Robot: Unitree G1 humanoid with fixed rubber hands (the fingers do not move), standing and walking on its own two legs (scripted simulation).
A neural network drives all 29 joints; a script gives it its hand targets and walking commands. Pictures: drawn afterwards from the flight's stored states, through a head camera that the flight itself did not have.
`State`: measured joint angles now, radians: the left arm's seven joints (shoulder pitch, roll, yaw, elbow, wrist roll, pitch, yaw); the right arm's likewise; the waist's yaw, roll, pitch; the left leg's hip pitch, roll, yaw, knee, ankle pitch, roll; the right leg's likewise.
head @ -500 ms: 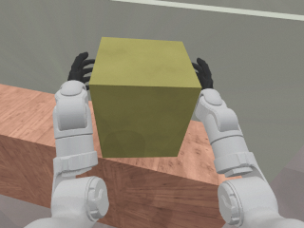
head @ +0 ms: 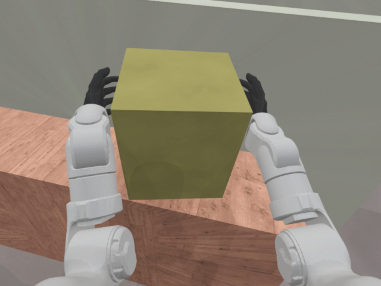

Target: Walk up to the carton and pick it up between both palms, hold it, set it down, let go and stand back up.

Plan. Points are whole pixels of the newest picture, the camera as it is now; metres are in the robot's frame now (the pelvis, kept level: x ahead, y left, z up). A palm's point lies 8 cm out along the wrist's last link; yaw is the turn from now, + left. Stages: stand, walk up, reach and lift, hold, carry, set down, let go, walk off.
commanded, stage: hold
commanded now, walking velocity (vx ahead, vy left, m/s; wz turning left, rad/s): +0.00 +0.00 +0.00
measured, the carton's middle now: (177, 127) +0.39 +0.01 +0.18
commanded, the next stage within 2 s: none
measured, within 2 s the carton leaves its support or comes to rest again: neither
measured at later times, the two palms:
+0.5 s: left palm (93, 108) +0.36 +0.16 +0.25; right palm (253, 114) +0.35 -0.14 +0.23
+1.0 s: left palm (94, 109) +0.36 +0.16 +0.25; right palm (253, 114) +0.35 -0.14 +0.23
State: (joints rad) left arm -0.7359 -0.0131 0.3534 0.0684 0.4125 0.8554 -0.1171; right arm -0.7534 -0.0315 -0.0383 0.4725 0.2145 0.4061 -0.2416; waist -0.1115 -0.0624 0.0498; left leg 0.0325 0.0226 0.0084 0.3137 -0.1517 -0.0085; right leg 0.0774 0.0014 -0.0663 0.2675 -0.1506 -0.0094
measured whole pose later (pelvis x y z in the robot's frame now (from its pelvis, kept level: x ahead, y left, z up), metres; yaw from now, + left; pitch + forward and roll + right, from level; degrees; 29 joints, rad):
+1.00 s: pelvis +0.00 +0.00 +0.00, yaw +0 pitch -11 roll -1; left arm -0.74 -0.01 0.36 0.06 0.41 0.86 -0.13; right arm -0.75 -0.03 -0.04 0.47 0.22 0.40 -0.24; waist -0.11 -0.07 0.05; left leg 0.03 0.02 0.01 0.31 -0.15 -0.01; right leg 0.08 0.00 -0.06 0.27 -0.15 -0.01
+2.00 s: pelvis +0.00 +0.00 +0.00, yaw +0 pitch -11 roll -1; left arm -0.77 -0.01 0.35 0.09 0.42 0.87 -0.12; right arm -0.77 -0.02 -0.06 0.49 0.20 0.41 -0.22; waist -0.11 -0.06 0.05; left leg 0.02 0.02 0.02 0.31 -0.14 0.00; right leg 0.06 0.00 -0.06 0.27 -0.15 -0.01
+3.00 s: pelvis +0.00 +0.00 +0.00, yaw +0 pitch -11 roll +0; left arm -0.78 0.00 0.35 0.11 0.42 0.86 -0.11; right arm -0.78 -0.02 -0.07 0.51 0.19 0.40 -0.22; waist -0.11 -0.07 0.04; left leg 0.01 0.02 0.02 0.31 -0.14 0.00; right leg 0.06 0.00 -0.06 0.28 -0.15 -0.01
